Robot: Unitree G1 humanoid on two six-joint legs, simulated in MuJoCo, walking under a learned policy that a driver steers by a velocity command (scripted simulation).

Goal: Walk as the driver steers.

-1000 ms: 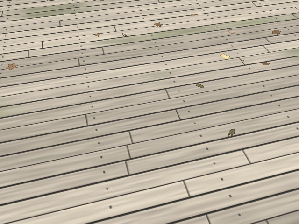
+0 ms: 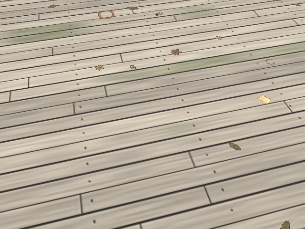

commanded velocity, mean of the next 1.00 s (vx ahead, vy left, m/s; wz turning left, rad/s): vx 0.50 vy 0.00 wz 0.47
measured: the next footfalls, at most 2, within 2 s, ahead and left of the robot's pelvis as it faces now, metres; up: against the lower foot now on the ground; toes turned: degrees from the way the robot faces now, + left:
right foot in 0.16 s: +0.26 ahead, -0.15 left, +0.00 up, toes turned +2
left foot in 0.70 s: +0.48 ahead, +0.16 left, +0.00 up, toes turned +23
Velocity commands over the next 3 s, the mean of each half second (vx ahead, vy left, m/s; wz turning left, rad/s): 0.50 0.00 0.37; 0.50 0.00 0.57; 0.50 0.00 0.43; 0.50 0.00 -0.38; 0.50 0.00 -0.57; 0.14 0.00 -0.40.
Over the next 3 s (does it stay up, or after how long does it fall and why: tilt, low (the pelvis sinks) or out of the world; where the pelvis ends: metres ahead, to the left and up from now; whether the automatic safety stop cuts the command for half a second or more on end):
stays up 1.32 0.51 -0.01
